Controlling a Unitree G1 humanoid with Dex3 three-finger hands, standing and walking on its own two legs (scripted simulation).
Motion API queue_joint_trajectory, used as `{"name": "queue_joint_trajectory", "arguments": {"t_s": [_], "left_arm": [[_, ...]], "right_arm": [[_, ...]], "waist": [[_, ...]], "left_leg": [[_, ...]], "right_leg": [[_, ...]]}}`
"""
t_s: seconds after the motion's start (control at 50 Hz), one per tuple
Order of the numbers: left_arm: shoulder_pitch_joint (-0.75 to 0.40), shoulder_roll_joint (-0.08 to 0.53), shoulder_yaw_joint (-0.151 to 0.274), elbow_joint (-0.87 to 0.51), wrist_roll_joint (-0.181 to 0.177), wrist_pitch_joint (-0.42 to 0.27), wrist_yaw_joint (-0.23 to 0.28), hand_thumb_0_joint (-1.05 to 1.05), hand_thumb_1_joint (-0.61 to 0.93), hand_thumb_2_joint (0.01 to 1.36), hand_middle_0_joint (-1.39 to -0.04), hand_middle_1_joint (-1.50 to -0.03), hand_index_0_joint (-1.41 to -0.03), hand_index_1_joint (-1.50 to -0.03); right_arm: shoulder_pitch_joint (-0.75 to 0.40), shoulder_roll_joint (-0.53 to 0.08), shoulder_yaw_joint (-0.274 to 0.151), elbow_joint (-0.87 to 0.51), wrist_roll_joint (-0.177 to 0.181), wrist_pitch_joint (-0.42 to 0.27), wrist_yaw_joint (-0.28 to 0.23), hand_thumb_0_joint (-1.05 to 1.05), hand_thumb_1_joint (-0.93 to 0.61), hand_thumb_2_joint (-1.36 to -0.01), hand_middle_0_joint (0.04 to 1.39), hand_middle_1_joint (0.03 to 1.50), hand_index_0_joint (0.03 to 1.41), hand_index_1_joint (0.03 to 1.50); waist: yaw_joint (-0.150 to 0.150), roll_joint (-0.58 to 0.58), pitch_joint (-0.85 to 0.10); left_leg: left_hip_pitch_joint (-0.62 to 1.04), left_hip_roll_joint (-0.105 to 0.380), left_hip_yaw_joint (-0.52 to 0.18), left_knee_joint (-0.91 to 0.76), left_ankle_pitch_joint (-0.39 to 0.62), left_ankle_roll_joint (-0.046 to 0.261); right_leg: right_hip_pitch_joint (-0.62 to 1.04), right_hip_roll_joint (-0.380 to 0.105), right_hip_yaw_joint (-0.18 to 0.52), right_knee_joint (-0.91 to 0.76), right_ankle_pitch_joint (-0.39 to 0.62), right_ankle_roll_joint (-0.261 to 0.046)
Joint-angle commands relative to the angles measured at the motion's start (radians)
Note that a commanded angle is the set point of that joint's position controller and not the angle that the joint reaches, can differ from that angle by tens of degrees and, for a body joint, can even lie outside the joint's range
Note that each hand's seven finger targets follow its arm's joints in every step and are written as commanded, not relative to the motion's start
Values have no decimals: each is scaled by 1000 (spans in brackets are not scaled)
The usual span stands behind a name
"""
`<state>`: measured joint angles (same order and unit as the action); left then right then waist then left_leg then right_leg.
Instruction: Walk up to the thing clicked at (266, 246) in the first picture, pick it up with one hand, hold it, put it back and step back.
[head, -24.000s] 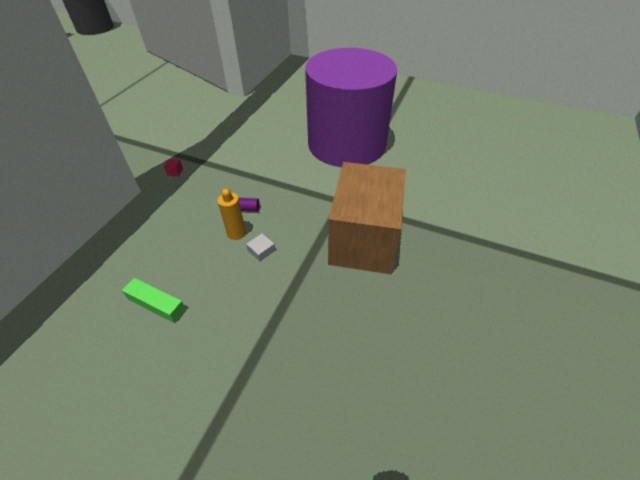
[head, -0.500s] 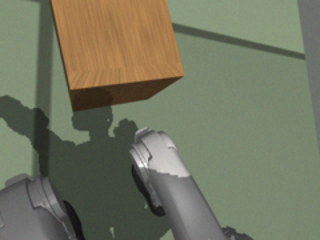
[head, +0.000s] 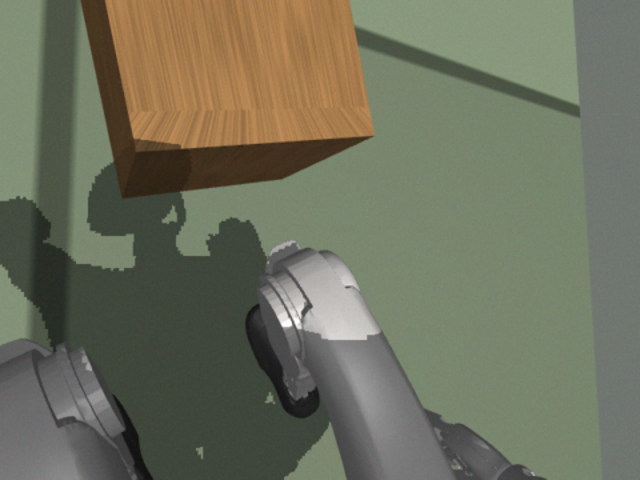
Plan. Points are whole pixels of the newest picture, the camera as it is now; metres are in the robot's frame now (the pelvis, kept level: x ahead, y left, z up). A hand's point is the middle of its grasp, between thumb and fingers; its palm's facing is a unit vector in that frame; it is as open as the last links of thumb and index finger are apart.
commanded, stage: rest palm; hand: left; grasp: from above
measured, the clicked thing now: out of the picture +0.46 +0.36 -0.30
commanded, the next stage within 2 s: close in 1.60 s
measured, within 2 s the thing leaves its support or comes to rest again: neither
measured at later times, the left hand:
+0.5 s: hand out of the picture +0.45 +0.37 -0.25, palm faces -0.23 -0.38 -0.90, open 14.2 cm
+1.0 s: hand out of the picture +0.45 +0.37 -0.26, palm faces -0.24 -0.37 -0.90, open 14.1 cm
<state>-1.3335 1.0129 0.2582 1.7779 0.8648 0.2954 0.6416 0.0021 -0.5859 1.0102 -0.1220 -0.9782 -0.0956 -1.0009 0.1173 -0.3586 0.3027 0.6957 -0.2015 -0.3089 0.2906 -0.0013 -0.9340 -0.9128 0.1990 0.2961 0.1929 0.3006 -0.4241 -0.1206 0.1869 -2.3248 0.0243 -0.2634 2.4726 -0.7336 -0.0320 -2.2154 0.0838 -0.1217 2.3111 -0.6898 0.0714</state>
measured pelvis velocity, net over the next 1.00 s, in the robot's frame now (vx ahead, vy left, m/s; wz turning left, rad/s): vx -0.01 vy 0.01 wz -0.05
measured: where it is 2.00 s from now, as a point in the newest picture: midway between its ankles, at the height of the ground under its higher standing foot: (215, 424)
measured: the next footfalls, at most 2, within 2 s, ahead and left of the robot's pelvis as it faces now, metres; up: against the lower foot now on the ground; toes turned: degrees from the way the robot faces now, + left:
none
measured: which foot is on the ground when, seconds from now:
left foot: down 0.00-1.00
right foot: down 0.00-1.00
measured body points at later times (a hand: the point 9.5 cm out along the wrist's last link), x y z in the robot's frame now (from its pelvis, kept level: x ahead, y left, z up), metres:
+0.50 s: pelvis -0.01 +0.01 +0.00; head +0.30 +0.12 +0.30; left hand +0.46 +0.38 -0.20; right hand -0.01 -0.24 -0.04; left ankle +0.06 +0.13 -0.29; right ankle +0.11 -0.13 -0.29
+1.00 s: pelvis -0.01 +0.01 +0.01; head +0.31 +0.13 +0.30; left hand +0.46 +0.38 -0.21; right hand +0.00 -0.23 -0.03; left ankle +0.06 +0.13 -0.29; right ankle +0.11 -0.13 -0.29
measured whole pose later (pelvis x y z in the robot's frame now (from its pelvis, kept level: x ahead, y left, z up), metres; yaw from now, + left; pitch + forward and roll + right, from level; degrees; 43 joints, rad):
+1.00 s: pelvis -0.01 +0.01 +0.01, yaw -3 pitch +30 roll -17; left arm -1.32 1.14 0.22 1.79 0.88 0.26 0.63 0.00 -0.54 0.95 -0.12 -1.02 -0.12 -1.02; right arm 0.14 -0.38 0.38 0.64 -0.21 -0.31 0.29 0.00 -0.95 -0.92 0.20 0.30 0.19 0.30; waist -0.46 -0.16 0.25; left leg -2.32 0.03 -0.29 2.47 -0.72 0.00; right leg -2.17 0.09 -0.15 2.26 -0.66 0.08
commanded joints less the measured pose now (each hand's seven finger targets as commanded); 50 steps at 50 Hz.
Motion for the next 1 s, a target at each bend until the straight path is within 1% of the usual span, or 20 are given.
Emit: {"name": "queue_joint_trajectory", "arguments": {"t_s": [0.0, 0.02, 0.04, 0.08, 0.14, 0.16, 0.2, 0.28, 0.34, 0.38, 0.44, 0.54, 0.66, 0.68, 0.7, 0.74, 0.76, 0.78, 0.88, 0.98], "left_arm": [[-224, 242, -15, -118, 26, 12, 44, 0, -611, 1010, -107, -967, -77, -994], [-213, 243, -19, -123, 26, 14, 42, 0, -611, 1012, -107, -970, -78, -997], [-210, 256, -3, -133, 29, 14, 43, 0, -611, 1007, -107, -967, -78, -993], [-180, 256, -12, -97, 23, 14, 38, 0, -611, 995, -106, -979, -81, -1000], [-180, 257, -20, -109, 18, 9, 21, 0, -607, 997, -108, -984, -84, -1005], [-165, 265, -8, -80, 18, 7, 24, 0, -604, 997, -109, -978, -84, -1000], [-191, 267, -21, -112, 14, -6, 16, 0, -595, 992, -113, -987, -91, -1006], [-192, 275, -34, -119, 6, -31, 14, 0, -580, 985, -115, -988, -95, -1005], [-208, 287, -34, -117, 7, -44, 9, 0, -565, 965, -111, -1009, -100, -1017], [-218, 277, -44, -133, 7, -51, 10, 0, -568, 972, -111, -1001, -97, -1012], [-211, 283, -59, -106, 13, -51, 6, 0, -584, 983, -106, -1007, -89, -1021], [-216, 292, -65, -123, 27, -51, 11, 0, -586, 982, -110, -1003, -92, -1018], [-201, 309, -57, -79, 44, -40, 23, 0, -574, 971, -107, -1010, -93, -1021], [-202, 308, -56, -101, 42, -41, 23, 0, -570, 968, -109, -1008, -95, -1018], [-202, 326, -51, -91, 39, -40, 28, 0, -569, 970, -110, -1012, -96, -1023], [-198, 323, -47, -78, 42, -37, 30, 0, -563, 961, -109, -1011, -97, -1020], [-217, 335, -48, -113, 43, -38, 28, 0, -567, 963, -108, -1017, -96, -1026], [-191, 310, -55, -77, 33, -33, 23, 0, -567, 965, -109, -1015, -96, -1024], [-186, 303, -62, -97, 28, -31, 25, 0, -543, 944, -114, -1029, -107, -1032], [-200, 348, -40, -135, 6, -37, 33, 0, -541, 945, -113, -1027, -105, -1031]], "right_arm": [[259, -327, -67, 24, 2, 10, 14, 0, -923, -911, 199, 301, 199, 301], [255, -324, -63, 14, 2, 13, 17, 0, -923, -911, 199, 301, 199, 301], [257, -330, -64, 10, 5, 12, 20, 0, -921, -910, 199, 301, 199, 301], [251, -331, -61, 6, 6, 15, 23, 0, -925, -911, 199, 301, 199, 301], [255, -337, -60, 4, 8, 16, 19, 0, -923, -911, 198, 301, 199, 301], [274, -337, -60, 22, 11, 17, 18, 0, -921, -910, 199, 301, 199, 300], [272, -346, -56, 7, 9, 10, 14, 0, -921, -910, 199, 300, 199, 300], [280, -350, -46, 11, 0, 7, 6, 0, -919, -909, 199, 301, 199, 301], [270, -350, -48, 19, 0, -4, -1, 0, -921, -909, 199, 300, 199, 300], [268, -355, -45, 14, -2, -4, -1, 0, -919, -909, 199, 300, 199, 300], [267, -343, -31, 31, -2, -7, -7, 0, -924, -911, 198, 301, 199, 301], [261, -348, -28, 19, -2, -8, -4, 0, -926, -912, 198, 300, 199, 300], [263, -347, -13, 22, -3, -7, 0, 0, -925, -913, 198, 301, 199, 301], [263, -353, -19, 6, -5, -6, 1, 0, -924, -912, 198, 300, 198, 300], [258, -360, -20, 4, -7, -7, -2, 0, -926, -913, 198, 301, 199, 301], [261, -355, -21, 9, -6, -9, 0, 0, -926, -913, 198, 300, 198, 300], [245, -364, -22, -7, -5, -12, 0, 0, -928, -914, 198, 301, 198, 301], [263, -347, -15, 8, -8, -8, 2, 0, -926, -913, 198, 300, 198, 300], [261, -355, -5, -8, -2, -7, 5, 0, -924, -913, 198, 300, 198, 300], [256, -364, -9, -14, -5, -6, 6, 0, -926, -913, 198, 300, 198, 300]], "waist": [[-35, 582, -711], [-31, 582, -714], [-25, 589, -724], [-26, 569, -698], [-42, 542, -656], [-42, 550, -656], [-59, 542, -646], [-69, 519, -633], [-75, 544, -613], [-84, 566, -615], [-77, 563, -609], [-83, 587, -598], [-79, 581, -583], [-88, 583, -595], [-83, 572, -589], [-82, 564, -579], [-84, 583, -573], [-93, 562, -564], [-96, 571, -581], [-94, 585, -571]], "left_leg": [[555, 50, 115, -229, 389, 26], [554, 51, 116, -222, 396, 28], [570, 50, 109, -222, 420, 26], [521, 50, 109, -228, 383, 31], [496, 48, 105, -229, 319, 38], [507, 52, 100, -236, 315, 34], [507, 51, 97, -233, 304, 37], [475, 53, 102, -227, 282, 41], [499, 51, 92, -244, 228, 34], [530, 57, 83, -250, 238, 29], [527, 57, 84, -245, 252, 27], [562, 60, 72, -251, 290, 22], [554, 65, 67, -252, 311, 22], [563, 62, 73, -250, 322, 24], [539, 63, 75, -252, 305, 26], [527, 61, 74, -253, 289, 27], [522, 59, 75, -252, 289, 28], [522, 60, 75, -256, 282, 28], [566, 73, 49, -263, 323, 21], [544, 66, 65, -264, 287, 24]], "right_leg": [[438, 26, -128, -179, 396, -92], [447, 27, -124, -180, 406, -89], [434, 24, -133, -174, 417, -91], [444, 30, -132, -177, 399, -89], [403, 33, -137, -187, 339, -87], [405, 34, -146, -183, 331, -90], [399, 33, -146, -187, 324, -88], [437, 34, -143, -202, 315, -83], [386, 34, -158, -200, 259, -89], [381, 33, -166, -197, 263, -92], [389, 33, -166, -200, 277, -91], [385, 31, -169, -192, 306, -92], [386, 32, -174, -193, 322, -90], [405, 33, -168, -199, 334, -89], [418, 35, -167, -208, 327, -88], [404, 35, -169, -208, 315, -87], [392, 31, -168, -203, 314, -87], [400, 33, -169, -211, 309, -85], [385, 28, -175, -202, 333, -85], [402, 30, -169, -213, 314, -85]]}}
